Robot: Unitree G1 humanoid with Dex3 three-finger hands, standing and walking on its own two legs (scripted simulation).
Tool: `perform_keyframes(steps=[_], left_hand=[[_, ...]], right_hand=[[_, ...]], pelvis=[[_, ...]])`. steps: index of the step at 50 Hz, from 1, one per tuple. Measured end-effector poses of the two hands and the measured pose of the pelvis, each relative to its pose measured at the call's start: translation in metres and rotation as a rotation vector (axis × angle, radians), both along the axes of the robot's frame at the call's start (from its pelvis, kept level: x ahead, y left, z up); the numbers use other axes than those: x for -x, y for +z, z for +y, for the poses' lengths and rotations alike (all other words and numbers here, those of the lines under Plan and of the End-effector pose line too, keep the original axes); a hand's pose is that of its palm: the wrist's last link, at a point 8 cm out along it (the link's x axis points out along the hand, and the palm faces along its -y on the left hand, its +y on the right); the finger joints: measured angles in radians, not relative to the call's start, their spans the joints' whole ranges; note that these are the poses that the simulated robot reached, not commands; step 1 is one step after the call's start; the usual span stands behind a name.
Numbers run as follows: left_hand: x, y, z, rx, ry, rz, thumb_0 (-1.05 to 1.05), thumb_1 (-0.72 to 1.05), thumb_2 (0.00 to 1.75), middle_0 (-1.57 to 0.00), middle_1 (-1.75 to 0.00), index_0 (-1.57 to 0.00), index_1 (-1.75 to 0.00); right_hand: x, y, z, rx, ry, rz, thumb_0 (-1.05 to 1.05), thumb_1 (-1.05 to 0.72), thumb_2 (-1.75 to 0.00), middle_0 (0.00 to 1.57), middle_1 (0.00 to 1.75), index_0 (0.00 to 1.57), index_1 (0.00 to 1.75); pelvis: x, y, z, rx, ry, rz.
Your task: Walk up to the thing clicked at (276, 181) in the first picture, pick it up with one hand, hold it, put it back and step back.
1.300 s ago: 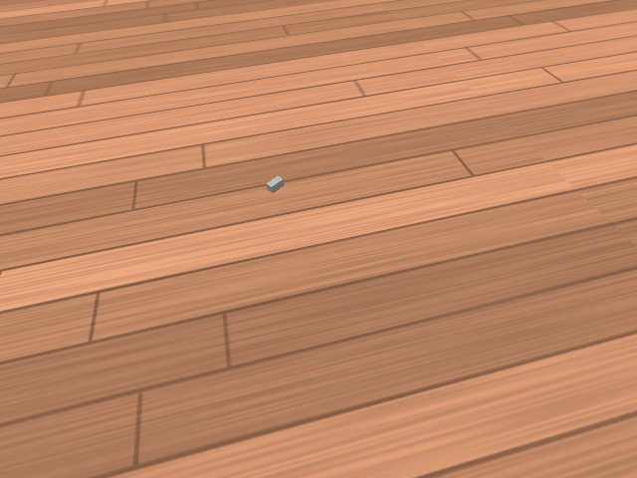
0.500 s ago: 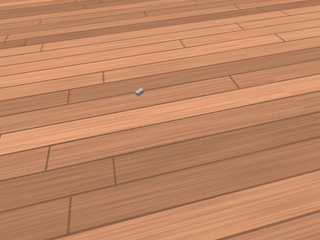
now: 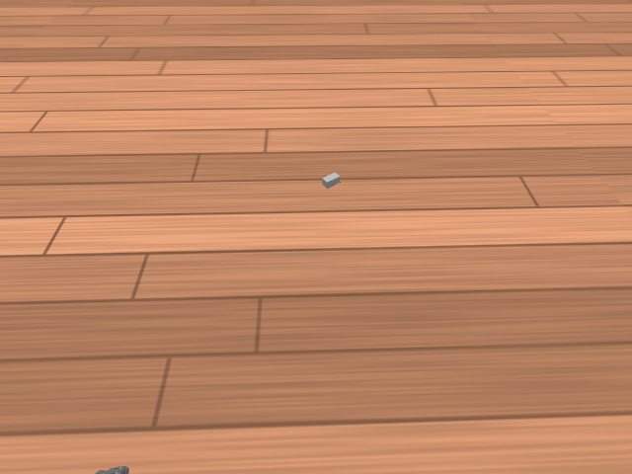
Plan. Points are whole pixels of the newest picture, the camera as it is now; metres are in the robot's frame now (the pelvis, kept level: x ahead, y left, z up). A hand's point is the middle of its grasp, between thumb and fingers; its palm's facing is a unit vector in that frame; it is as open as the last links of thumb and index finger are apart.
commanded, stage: walk up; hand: left
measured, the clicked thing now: (331, 180) +1.51 -0.01 -0.75
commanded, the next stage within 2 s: none
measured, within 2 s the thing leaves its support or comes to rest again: neither
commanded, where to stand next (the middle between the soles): +1.36 -0.45 m, yaw +36 degrees
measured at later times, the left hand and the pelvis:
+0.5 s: hand (159, 410) +0.25 +0.28 -0.15, palm faces +0.16 -0.94 -0.31, open 7.4 cm; pelvis +0.22 -0.02 -0.01, yaw +12 degrees
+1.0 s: hand (239, 327) +0.41 +0.19 -0.18, palm faces +0.33 -0.89 -0.32, open 7.4 cm; pelvis +0.49 -0.08 -0.03, yaw +22 degrees
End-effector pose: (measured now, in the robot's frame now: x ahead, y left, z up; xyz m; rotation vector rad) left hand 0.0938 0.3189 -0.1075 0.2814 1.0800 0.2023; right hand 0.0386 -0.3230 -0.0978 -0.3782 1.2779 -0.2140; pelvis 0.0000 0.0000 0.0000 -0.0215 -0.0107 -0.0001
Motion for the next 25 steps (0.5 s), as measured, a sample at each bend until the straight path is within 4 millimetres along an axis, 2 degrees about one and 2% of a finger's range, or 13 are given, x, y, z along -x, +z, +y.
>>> perform_keyframes(steps=[4,6,8,13,17,21,25], left_hand=[[0.009,-0.011,0.032,-0.007,0.065,0.039,0.0,0.9,0.9,-0.21,-0.3,-0.21,-0.3],[0.005,-0.024,0.049,-0.018,0.081,0.064,0.0,0.9,0.9,-0.2,-0.3,-0.21,-0.3],[-0.005,-0.032,0.056,-0.025,0.086,0.093,0.0,0.9,0.9,-0.2,-0.3,-0.2,-0.3],[-0.043,-0.024,0.047,0.021,0.086,0.055,0.01,0.9,0.9,-0.2,-0.3,-0.2,-0.3],[-0.07,-0.015,0.033,0.051,0.101,0.043,0.01,0.9,0.9,-0.2,-0.3,-0.2,-0.3],[-0.098,-0.009,0.019,0.049,0.129,0.052,0.0,0.9,0.9,-0.2,-0.3,-0.2,-0.3],[-0.14,-0.006,0.003,0.015,0.162,0.048,0.01,0.9,0.9,-0.2,-0.3,-0.2,-0.3]], right_hand=[[-0.055,0.02,-0.001,0.048,0.075,-0.067,0.01,-0.9,-0.9,0.2,0.3,0.21,0.3],[-0.081,0.023,-0.005,0.099,0.101,-0.135,0.0,-0.9,-0.9,0.2,0.3,0.21,0.3],[-0.096,0.025,-0.008,0.143,0.091,-0.178,0.0,-0.9,-0.9,0.2,0.3,0.21,0.3],[-0.126,0.034,-0.001,0.145,0.111,-0.147,0.0,-0.9,-0.9,0.2,0.3,0.2,0.3],[-0.159,0.033,0.005,0.109,0.159,-0.12,0.0,-0.9,-0.9,0.2,0.3,0.21,0.3],[-0.203,0.025,0.002,0.07,0.204,-0.102,0.0,-0.9,-0.9,0.2,0.3,0.21,0.3],[-0.26,0.008,-0.016,0.048,0.246,-0.089,0.0,-0.89,-0.9,0.21,0.3,0.21,0.3]], pelvis=[[-0.026,-0.004,0.01,-0.001,0.048,-0.013],[-0.041,-0.017,0.019,-0.01,0.058,-0.022],[-0.052,-0.024,0.023,-0.028,0.076,-0.031],[-0.088,-0.012,0.021,-0.051,0.11,-0.034],[-0.124,-0.003,0.012,-0.045,0.15,-0.025],[-0.167,-0.002,-0.002,-0.041,0.187,-0.012],[-0.216,-0.01,-0.025,-0.051,0.215,0.002]])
